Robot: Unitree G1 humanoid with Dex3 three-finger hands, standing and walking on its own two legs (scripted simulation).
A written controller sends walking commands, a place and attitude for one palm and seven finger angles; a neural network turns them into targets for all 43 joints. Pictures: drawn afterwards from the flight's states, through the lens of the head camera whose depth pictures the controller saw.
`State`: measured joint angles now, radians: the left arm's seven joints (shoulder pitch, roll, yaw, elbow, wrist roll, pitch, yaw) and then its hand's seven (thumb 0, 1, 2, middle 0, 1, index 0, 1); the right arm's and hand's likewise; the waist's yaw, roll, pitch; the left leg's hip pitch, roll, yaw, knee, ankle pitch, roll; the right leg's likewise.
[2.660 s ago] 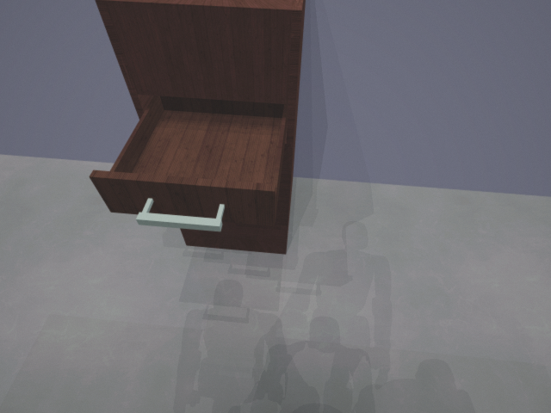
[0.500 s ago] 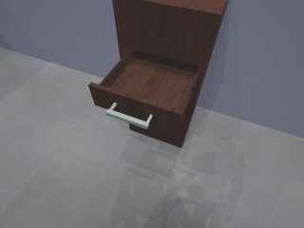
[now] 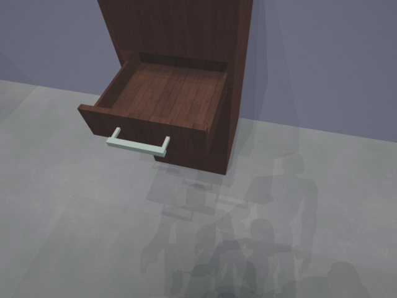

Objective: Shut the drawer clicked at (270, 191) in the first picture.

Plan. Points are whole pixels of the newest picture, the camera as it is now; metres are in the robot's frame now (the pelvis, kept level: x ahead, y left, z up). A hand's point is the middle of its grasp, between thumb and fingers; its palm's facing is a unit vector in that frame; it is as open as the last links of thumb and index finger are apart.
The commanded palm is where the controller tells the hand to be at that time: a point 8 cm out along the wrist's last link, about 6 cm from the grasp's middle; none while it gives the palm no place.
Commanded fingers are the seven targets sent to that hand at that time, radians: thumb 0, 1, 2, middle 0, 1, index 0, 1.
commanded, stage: turn to face it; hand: left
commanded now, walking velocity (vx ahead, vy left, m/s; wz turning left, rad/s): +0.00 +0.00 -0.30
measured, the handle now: (138, 141) +0.51 +0.22 -0.08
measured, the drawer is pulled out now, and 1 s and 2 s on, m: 0.30 0.30 0.30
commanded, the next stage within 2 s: take the last steps up to it in 0.22 s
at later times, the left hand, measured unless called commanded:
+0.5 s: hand out of the picture +0.07 +0.20 -0.17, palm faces -0.06 -0.98 -0.19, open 7.3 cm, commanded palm none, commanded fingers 0.00 0.90 0.90 -0.20 -0.30 -0.20 -0.30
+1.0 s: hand (146, 290) +0.15 +0.14 -0.16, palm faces -0.09 -0.98 -0.20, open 7.3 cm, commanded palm none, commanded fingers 0.00 0.90 0.90 -0.20 -0.30 -0.20 -0.30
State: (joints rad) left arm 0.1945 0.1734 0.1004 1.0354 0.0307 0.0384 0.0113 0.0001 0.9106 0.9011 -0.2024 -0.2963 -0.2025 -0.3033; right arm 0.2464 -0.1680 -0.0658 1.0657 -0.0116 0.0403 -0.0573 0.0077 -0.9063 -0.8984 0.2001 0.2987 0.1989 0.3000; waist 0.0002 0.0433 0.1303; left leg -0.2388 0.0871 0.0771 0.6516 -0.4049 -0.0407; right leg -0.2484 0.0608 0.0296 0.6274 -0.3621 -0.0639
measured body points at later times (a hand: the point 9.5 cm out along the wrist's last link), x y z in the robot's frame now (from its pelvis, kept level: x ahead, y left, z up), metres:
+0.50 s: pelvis +0.02 +0.01 +0.01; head +0.06 +0.02 +0.46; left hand +0.08 +0.25 -0.15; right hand +0.07 -0.23 -0.13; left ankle +0.03 +0.14 -0.73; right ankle -0.02 -0.08 -0.70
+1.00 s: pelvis +0.13 -0.02 +0.01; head +0.18 -0.04 +0.46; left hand +0.15 +0.19 -0.14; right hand +0.10 -0.25 -0.15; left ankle +0.22 +0.11 -0.70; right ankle +0.04 -0.11 -0.73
